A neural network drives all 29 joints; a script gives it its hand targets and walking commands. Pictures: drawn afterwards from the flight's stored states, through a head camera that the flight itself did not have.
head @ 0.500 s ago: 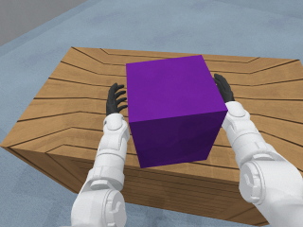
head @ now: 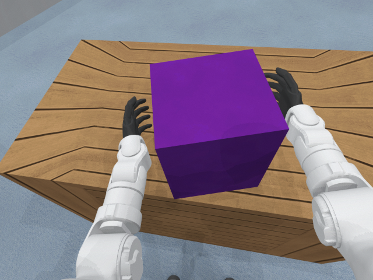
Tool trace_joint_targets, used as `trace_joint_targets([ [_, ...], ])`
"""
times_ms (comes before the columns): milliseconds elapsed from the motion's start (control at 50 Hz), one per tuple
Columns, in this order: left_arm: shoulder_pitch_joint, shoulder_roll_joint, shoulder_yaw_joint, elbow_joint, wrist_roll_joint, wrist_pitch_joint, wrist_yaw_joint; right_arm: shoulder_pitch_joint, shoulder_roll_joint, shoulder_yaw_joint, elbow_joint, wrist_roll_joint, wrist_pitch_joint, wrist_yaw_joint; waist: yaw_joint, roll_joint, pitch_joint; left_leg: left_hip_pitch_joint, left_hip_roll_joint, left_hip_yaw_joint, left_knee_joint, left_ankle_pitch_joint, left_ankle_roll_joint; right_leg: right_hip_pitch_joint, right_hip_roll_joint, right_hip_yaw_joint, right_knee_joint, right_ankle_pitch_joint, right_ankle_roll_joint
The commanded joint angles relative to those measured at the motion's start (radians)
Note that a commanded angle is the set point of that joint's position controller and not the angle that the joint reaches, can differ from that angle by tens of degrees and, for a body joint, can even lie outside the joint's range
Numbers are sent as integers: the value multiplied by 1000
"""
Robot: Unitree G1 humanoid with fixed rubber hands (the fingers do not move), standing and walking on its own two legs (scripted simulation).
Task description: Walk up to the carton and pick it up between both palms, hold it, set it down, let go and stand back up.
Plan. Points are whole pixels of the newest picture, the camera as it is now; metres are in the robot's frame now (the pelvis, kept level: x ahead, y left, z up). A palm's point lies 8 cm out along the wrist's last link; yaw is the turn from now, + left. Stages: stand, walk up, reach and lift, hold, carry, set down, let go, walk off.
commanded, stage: set down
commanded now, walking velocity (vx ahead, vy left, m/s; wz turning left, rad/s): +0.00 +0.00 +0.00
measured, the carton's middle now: (209, 131) +0.43 +0.05 +0.03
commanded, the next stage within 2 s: none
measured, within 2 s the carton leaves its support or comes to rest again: neither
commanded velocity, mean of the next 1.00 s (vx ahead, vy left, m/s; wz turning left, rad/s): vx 0.00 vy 0.00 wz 0.00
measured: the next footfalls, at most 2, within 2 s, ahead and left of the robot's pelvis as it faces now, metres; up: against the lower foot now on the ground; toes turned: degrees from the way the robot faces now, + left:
none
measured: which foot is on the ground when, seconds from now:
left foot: down 0.00-1.00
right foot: down 0.00-1.00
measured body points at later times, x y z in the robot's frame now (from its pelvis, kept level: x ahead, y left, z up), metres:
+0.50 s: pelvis -0.01 +0.00 +0.00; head +0.08 -0.02 +0.44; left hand +0.40 +0.23 +0.10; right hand +0.51 -0.14 +0.11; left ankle +0.00 +0.16 -0.74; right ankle +0.03 -0.09 -0.74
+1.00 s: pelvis -0.01 +0.00 +0.01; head +0.05 -0.01 +0.45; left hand +0.38 +0.24 +0.16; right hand +0.50 -0.18 +0.17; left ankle +0.00 +0.16 -0.74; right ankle +0.03 -0.09 -0.74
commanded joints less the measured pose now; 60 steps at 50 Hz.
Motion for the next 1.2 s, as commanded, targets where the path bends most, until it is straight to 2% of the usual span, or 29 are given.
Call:
trace_joint_targets([
  [0, -446, 109, -23, -210, -20, -82, -11, -516, -145, -25, -190, 18, -72, 14, 1, -68, -823, 133, -99, 67, 48, 408, 11, 502, 25, 32, 68, 312, 31],
  [20, -522, 117, -51, -199, -23, -86, -10, -552, -168, -50, -150, 3, -69, 22, -19, -37, -808, 115, -102, 65, 39, 355, 20, 490, 19, 26, 63, 252, 28],
  [120, -440, 145, -60, -287, -68, -65, -24, -542, -213, -10, -261, 44, -75, 29, -4, -120, -875, 92, -106, 66, 43, 438, 10, 565, 25, 33, 76, 434, 36],
  [140, -376, 120, -65, -138, -52, -51, -38, -528, -191, -4, -197, 33, -59, 34, -7, -120, -769, 41, -99, 49, 30, 375, 25, 535, 20, 42, 76, 380, 43],
  [200, -423, 218, -53, -284, -75, -29, -33, -544, -263, 3, -266, 78, -43, 34, 10, -147, -883, 20, -105, 63, 13, 380, 30, 643, 7, 49, 94, 489, 48],
  [280, -412, 198, -69, -292, -77, 14, -25, -528, -267, 13, -268, 78, -17, 54, 40, -138, -871, 12, -95, 64, 5, 391, 21, 640, 16, 45, 94, 452, 45],
  [300, -445, 202, -67, -212, -76, 20, -33, -561, -238, 9, -184, 57, -1, 55, 20, -153, -771, -42, -100, 58, 0, 316, 33, 604, 11, 42, 79, 368, 45],
  [340, -437, 264, -65, -366, -89, 42, -27, -502, -342, -15, -284, 62, 5, 51, 17, -126, -900, 49, -106, 73, -24, 379, 12, 672, 25, 45, 61, 454, 49],
  [440, -428, 230, -99, -348, -113, 146, -10, -539, -350, 5, -265, 82, 76, 79, 29, -130, -805, 57, -100, 60, -31, 282, 16, 604, 20, 50, 35, 286, 43],
  [500, -517, 272, -71, -515, -139, 201, 1, -573, -407, -12, -410, 96, 99, 81, 36, -117, -869, 104, -107, 54, -44, 323, 12, 638, 32, 30, 31, 303, 37],
  [520, -504, 196, -90, -325, -125, 213, -9, -594, -310, -9, -235, 76, 137, 86, 3, -154, -688, -17, -107, 40, -35, 218, 29, 581, 15, 44, 44, 204, 42],
  [540, -538, 252, -76, -413, -141, 222, -8, -626, -336, -6, -363, 82, 132, 90, 39, -153, -771, -6, -119, 60, -55, 216, 29, 660, 3, 55, 30, 242, 44],
  [600, -545, 240, -84, -392, -139, 251, -7, -619, -360, -68, -307, 46, 153, 86, -8, -137, -758, 7, -114, 45, -56, 208, 28, 604, 12, 43, 43, 220, 47],
  [620, -452, 251, -85, -527, -149, 279, 4, -541, -440, -38, -378, 84, 163, 92, 13, -123, -852, 75, -118, 47, -45, 303, 2, 691, 20, 46, 50, 347, 33],
  [660, -516, 215, -79, -371, -145, 329, -4, -623, -377, -31, -281, 77, 199, 92, -15, -161, -673, 15, -110, 38, -50, 226, 24, 589, 13, 35, 41, 244, 48],
  [680, -511, 285, -75, -607, -173, 339, 9, -574, -475, -35, -432, 115, 188, 96, 13, -109, -826, 118, -119, 47, -58, 328, -2, 672, 26, 29, 41, 347, 41],
  [700, -529, 278, -93, -555, -172, 378, 18, -588, -505, -52, -398, 135, 206, 97, -30, -119, -853, 104, -116, 33, -56, 318, 1, 675, 27, 21, 49, 363, 41],
  [720, -516, 251, -84, -486, -176, 389, 8, -585, -435, -25, -341, 144, 223, 94, -33, -155, -728, 30, -114, 28, -39, 279, 7, 665, 16, 31, 41, 344, 43],
  [740, -510, 312, -54, -617, -164, 405, 13, -568, -492, 7, -442, 169, 221, 87, -8, -154, -823, 56, -123, 43, -57, 311, 4, 767, 13, 44, 35, 444, 55],
  [780, -469, 247, -45, -499, -160, 424, 1, -562, -409, 39, -354, 188, 247, 92, -13, -185, -718, -19, -122, 26, -62, 259, 23, 727, 10, 32, 69, 413, 59],
  [800, -483, 328, -34, -660, -166, 425, 6, -565, -489, 24, -489, 220, 229, 89, -4, -129, -825, 55, -128, 38, -71, 325, 11, 785, 9, 33, 57, 493, 61],
  [820, -364, 265, -54, -651, -160, 449, 0, -461, -470, 31, -452, 220, 236, 90, -21, -158, -831, 84, -121, 29, -66, 356, 3, 818, 13, 31, 72, 539, 56],
  [840, -513, 286, -60, -609, -150, 471, -10, -569, -500, -19, -402, 192, 258, 90, -58, -105, -774, 54, -125, 30, -82, 294, 11, 742, 10, 23, 61, 468, 55],
  [880, -376, 272, -58, -686, -156, 489, -10, -419, -512, 24, -446, 226, 261, 109, -24, -107, -733, 145, -114, 18, -88, 359, 2, 753, 28, 8, 42, 435, 46],
  [940, -417, 261, -76, -667, -166, 505, -7, -451, -524, -10, -381, 231, 268, 114, -61, -61, -648, 178, -119, 12, -84, 335, 7, 659, 26, -12, 27, 342, 49],
  [1020, -391, 249, -48, -734, -149, 525, 12, -414, -497, 24, -479, 240, 263, 130, -13, -104, -633, 200, -117, 22, -113, 276, 11, 676, 20, 13, -6, 257, 29],
  [1120, -324, 258, -30, -698, -121, 532, -23, -365, -479, 28, -515, 225, 258, 107, -59, -144, -552, 110, -133, 29, -147, 221, 35, 787, -1, 37, 14, 356, 54],
  [1140, -252, 224, -22, -755, -114, 522, -17, -289, -457, 32, -543, 240, 255, 103, -48, -136, -548, 142, -128, 23, -139, 251, 33, 792, -2, 41, 7, 371, 53],
  [1180, -430, 234, -79, -729, -130, 516, -9, -420, -490, -54, -559, 204, 240, 98, -110, -56, -559, 178, -127, 20, -122, 211, 27, 655, 11, 9, 17, 241, 38],
])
